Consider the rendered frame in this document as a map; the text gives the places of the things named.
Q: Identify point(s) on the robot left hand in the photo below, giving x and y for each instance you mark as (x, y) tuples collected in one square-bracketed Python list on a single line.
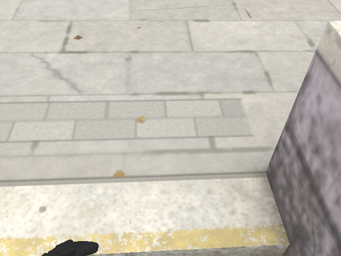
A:
[(70, 248)]

